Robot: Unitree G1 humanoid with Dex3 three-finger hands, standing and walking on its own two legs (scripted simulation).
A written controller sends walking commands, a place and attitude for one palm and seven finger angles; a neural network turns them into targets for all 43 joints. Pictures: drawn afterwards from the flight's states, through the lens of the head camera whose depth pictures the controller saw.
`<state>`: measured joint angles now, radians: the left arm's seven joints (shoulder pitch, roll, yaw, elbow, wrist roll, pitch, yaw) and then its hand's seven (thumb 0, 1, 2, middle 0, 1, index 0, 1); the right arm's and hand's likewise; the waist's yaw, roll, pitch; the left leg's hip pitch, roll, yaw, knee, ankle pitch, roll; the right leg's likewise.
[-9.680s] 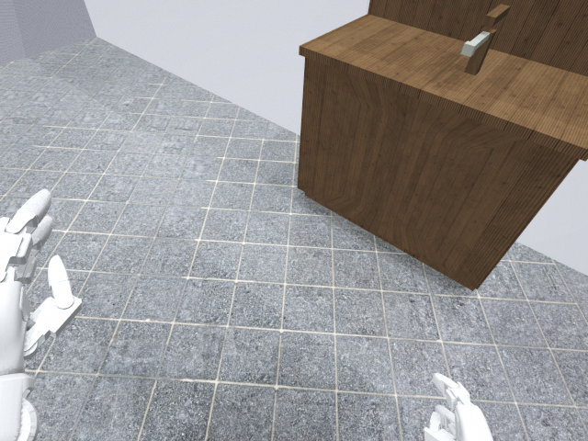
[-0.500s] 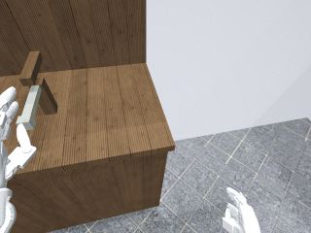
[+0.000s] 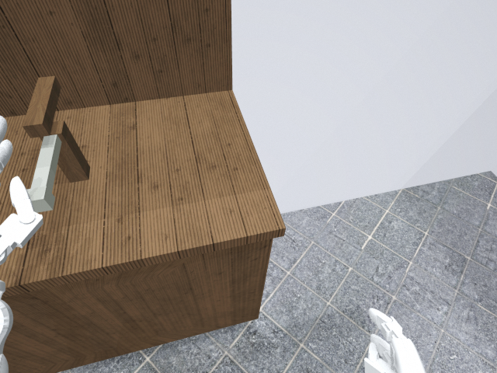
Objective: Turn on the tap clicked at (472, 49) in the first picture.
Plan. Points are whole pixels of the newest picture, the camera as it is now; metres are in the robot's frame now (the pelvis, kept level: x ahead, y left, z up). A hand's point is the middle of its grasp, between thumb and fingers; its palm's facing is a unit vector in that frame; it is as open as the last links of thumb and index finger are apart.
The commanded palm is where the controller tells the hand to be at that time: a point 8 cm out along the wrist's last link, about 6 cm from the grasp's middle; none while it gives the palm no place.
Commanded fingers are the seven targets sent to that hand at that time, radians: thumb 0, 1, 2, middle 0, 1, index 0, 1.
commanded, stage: come to a stop and stand still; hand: left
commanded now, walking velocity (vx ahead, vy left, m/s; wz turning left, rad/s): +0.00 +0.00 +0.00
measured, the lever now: (39, 199) +0.31 +0.35 +0.11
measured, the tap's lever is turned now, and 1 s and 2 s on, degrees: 0 0 0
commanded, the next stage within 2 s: look again from close up in 0.64 s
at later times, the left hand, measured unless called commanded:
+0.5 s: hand (40, 226) +0.24 +0.28 +0.16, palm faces +0.40 -0.86 -0.30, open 7.4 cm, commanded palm +0.18 +0.31 +0.18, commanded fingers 0.00 0.90 0.90 -0.20 -0.30 -0.20 -0.30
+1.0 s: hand (25, 233) +0.23 +0.29 +0.16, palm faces +0.42 -0.85 -0.33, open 7.4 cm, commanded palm +0.17 +0.32 +0.18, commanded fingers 0.00 0.90 0.90 -0.20 -0.30 -0.20 -0.30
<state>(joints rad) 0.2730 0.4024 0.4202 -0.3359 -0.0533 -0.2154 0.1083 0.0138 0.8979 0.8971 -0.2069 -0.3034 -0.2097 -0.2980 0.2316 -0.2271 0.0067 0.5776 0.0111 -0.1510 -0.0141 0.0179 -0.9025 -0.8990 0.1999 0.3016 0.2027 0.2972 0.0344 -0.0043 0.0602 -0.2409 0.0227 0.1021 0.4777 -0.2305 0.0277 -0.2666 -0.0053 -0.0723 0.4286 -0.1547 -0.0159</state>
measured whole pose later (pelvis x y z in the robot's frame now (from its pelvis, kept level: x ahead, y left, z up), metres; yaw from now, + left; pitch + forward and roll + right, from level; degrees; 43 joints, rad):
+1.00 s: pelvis +0.02 +0.04 +0.00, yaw +1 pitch -2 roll -2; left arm 0.41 0.35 0.35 -0.47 -0.04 -0.21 0.12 0.01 0.90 0.90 -0.21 -0.30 -0.21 -0.30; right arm 0.22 -0.18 0.02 0.58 0.01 -0.12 -0.02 0.02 -0.90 -0.90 0.20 0.30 0.20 0.30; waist 0.02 -0.03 0.07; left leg -0.19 -0.02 0.09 0.49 -0.27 0.08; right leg -0.19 -0.05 -0.08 0.40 -0.17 0.04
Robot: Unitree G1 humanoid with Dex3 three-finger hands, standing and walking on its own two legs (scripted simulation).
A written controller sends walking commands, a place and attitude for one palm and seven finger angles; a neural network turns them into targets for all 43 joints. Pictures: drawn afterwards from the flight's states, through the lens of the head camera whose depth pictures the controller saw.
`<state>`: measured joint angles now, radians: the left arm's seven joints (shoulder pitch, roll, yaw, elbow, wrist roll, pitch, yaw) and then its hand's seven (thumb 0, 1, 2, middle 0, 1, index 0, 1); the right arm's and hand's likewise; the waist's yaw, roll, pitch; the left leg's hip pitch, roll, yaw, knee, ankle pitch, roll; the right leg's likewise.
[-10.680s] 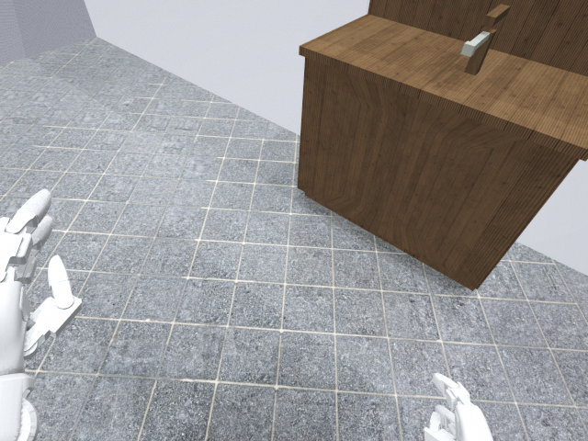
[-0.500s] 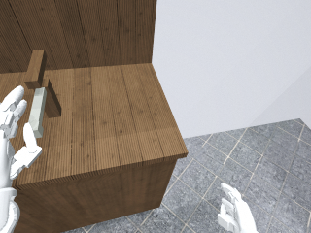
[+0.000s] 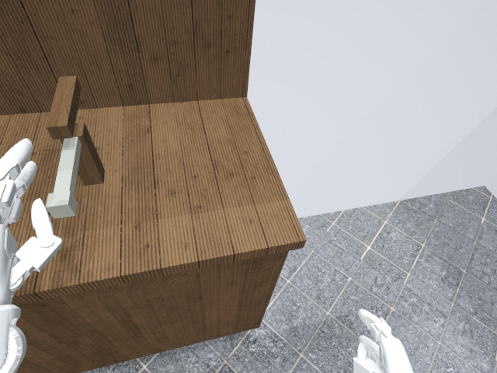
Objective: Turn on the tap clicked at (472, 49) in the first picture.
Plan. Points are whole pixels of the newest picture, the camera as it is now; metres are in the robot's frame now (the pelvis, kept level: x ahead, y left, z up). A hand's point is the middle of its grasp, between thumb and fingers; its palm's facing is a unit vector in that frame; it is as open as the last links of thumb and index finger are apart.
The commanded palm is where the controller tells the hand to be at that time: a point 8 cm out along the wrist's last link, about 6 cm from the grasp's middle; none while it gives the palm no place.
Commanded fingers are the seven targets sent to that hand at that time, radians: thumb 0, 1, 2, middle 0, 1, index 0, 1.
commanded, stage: look again from close up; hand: left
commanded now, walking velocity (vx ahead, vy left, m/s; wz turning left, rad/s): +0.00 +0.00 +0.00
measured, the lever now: (62, 204) +0.30 +0.30 +0.11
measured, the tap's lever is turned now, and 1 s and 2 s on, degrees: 0 0 0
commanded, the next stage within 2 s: turn the palm inward beside the body in 0.02 s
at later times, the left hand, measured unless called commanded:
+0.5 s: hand (60, 287) +0.17 +0.22 +0.15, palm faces +0.49 -0.81 -0.33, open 7.4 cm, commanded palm +0.13 +0.26 +0.17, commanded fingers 0.00 0.90 0.90 -0.20 -0.30 -0.20 -0.30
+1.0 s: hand (84, 269) +0.19 +0.21 +0.15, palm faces +0.49 -0.82 -0.29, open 7.4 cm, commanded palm +0.14 +0.24 +0.17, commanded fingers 0.00 0.90 0.90 -0.20 -0.30 -0.20 -0.30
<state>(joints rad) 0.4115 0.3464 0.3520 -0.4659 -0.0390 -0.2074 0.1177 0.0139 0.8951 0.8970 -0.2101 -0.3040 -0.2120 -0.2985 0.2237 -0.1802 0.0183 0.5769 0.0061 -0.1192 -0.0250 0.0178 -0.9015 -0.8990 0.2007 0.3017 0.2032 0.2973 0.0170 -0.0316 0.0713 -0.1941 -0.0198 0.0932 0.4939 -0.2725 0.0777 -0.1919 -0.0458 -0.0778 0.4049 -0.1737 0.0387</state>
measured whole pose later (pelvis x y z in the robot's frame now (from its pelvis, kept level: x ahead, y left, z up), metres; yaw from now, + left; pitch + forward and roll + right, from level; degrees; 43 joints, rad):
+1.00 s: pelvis +0.02 -0.07 -0.01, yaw +5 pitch +1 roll +0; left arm 0.44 0.34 0.39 -0.42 -0.22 0.00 0.03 0.01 0.90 0.90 -0.21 -0.30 -0.21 -0.30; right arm 0.22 -0.26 -0.01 0.67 0.05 -0.17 -0.07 0.02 -0.90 -0.90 0.20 0.30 0.20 0.30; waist 0.07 0.05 -0.05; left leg -0.31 0.01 -0.01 0.64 -0.34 -0.01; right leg -0.31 0.02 -0.09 0.64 -0.35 -0.06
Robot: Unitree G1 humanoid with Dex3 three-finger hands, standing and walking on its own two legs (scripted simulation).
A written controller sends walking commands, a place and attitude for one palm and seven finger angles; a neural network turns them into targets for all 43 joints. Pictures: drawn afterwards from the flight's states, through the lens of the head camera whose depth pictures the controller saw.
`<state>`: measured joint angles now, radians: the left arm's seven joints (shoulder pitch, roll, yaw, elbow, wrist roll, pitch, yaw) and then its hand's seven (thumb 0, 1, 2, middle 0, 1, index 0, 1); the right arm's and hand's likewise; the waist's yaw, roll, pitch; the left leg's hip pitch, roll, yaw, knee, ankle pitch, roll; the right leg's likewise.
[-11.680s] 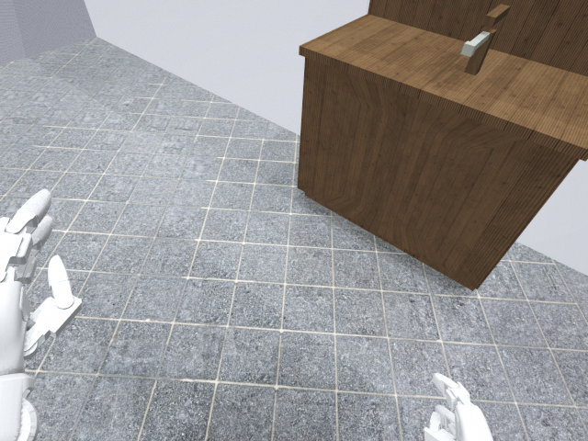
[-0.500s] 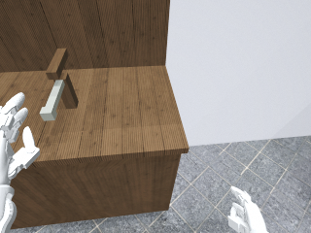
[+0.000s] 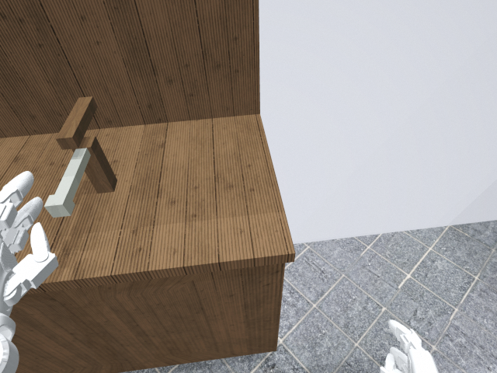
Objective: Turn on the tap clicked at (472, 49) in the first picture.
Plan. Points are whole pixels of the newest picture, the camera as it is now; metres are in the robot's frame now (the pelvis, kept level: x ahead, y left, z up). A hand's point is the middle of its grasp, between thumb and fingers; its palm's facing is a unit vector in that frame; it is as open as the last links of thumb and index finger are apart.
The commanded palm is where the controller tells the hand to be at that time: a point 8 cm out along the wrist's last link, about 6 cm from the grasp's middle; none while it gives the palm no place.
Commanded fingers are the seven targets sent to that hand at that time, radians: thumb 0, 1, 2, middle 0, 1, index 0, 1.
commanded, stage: turn the palm inward beside the body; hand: left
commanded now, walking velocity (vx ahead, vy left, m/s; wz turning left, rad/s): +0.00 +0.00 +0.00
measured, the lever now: (60, 205) +0.31 +0.35 +0.12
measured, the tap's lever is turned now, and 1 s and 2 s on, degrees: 0 0 0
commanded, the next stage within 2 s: reach beside the lever's end, fingers flat in 1.32 s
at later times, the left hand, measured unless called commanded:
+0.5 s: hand (52, 273) +0.18 +0.25 +0.17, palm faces +0.42 -0.89 -0.21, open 7.4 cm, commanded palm +0.13 +0.29 +0.18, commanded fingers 0.00 0.90 0.90 -0.20 -0.30 -0.20 -0.30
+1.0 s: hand (64, 290) +0.16 +0.23 +0.17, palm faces +0.43 -0.89 -0.15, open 7.4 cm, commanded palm +0.11 +0.27 +0.18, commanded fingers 0.00 0.90 0.90 -0.20 -0.30 -0.20 -0.30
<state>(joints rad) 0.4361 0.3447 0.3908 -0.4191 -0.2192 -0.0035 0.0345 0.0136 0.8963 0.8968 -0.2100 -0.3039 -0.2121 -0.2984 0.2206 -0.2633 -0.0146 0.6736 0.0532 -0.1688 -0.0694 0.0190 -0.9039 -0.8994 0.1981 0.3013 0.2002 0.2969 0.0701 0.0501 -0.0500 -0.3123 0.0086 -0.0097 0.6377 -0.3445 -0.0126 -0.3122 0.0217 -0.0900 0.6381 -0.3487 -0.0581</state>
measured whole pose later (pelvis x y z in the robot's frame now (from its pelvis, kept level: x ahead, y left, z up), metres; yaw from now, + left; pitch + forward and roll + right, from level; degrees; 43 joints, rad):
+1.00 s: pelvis -0.02 +0.00 +0.00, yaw +1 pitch -3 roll +0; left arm 0.48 0.26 0.26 -0.58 -0.27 0.23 0.13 0.02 0.90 0.90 -0.21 -0.30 -0.21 -0.30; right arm 0.19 -0.24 0.04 0.67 0.07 -0.23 -0.09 0.02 -0.90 -0.90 0.20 0.30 0.20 0.30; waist 0.08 0.07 -0.05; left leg -0.25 0.01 -0.03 0.60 -0.31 -0.02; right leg -0.24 0.02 -0.11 0.59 -0.31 -0.06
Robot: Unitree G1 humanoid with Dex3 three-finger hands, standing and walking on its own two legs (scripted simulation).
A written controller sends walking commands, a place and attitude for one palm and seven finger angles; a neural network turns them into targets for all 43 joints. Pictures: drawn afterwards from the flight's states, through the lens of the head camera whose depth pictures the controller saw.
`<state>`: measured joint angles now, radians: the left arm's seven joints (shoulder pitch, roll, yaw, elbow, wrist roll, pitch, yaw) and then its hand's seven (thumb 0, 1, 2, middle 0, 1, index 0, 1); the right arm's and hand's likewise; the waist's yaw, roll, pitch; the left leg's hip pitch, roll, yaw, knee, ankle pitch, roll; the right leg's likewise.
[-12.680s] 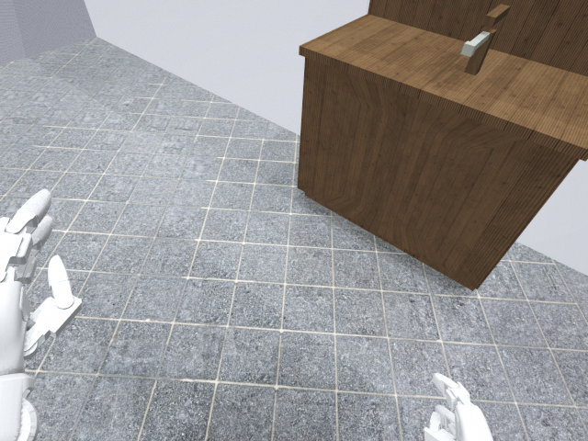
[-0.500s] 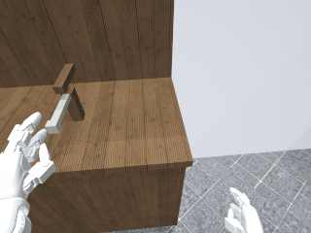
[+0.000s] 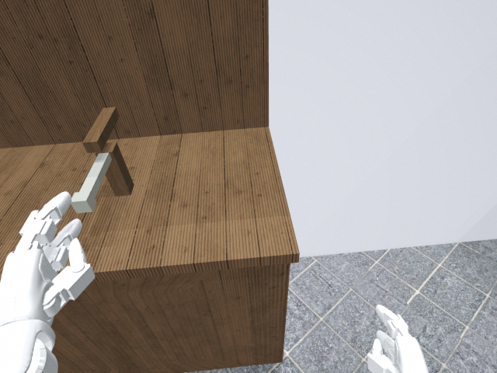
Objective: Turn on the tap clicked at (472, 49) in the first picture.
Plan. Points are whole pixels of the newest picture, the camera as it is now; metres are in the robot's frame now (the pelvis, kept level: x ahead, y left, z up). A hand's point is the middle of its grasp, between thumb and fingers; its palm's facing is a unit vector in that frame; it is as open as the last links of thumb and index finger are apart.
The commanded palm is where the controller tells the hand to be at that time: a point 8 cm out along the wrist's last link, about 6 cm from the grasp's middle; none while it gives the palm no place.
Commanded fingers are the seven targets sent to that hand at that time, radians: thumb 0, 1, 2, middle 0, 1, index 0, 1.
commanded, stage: turn the palm inward beside the body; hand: left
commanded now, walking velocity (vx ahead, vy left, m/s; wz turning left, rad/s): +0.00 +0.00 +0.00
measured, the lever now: (83, 202) +0.34 +0.34 +0.12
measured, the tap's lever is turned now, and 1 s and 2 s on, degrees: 0 0 0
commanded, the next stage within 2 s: reach beside the lever's end, fingers flat in 0.32 s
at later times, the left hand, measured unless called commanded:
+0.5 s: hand (99, 263) +0.20 +0.22 +0.16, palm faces +0.41 -0.90 -0.15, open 7.4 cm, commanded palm +0.15 +0.27 +0.17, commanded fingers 0.00 0.90 0.90 -0.20 -0.30 -0.20 -0.30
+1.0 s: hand (78, 251) +0.22 +0.27 +0.15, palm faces +0.45 -0.88 -0.14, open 7.4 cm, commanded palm +0.18 +0.31 +0.15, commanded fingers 0.00 0.90 0.90 -0.19 -0.28 -0.19 -0.28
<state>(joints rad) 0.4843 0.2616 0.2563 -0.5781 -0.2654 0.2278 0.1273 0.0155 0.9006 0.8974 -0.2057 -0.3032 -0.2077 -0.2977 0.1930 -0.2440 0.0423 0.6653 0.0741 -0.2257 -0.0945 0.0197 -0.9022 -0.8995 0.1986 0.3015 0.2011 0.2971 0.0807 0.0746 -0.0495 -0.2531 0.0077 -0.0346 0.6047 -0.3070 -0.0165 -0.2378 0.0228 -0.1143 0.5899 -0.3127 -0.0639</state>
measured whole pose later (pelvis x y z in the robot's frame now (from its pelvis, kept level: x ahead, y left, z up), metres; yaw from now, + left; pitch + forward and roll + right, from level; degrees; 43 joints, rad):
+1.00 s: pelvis +0.01 +0.01 +0.00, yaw +0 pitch -1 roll +0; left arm 0.36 0.28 0.36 -0.35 -0.29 0.15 0.06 0.02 0.90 0.90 -0.20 -0.30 -0.20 -0.29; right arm 0.20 -0.25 0.02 0.69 0.07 -0.24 -0.11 0.02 -0.90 -0.90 0.20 0.30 0.20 0.30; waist 0.07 0.06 -0.03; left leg -0.24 0.00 -0.02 0.56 -0.30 -0.01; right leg -0.23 0.02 -0.10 0.55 -0.31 -0.05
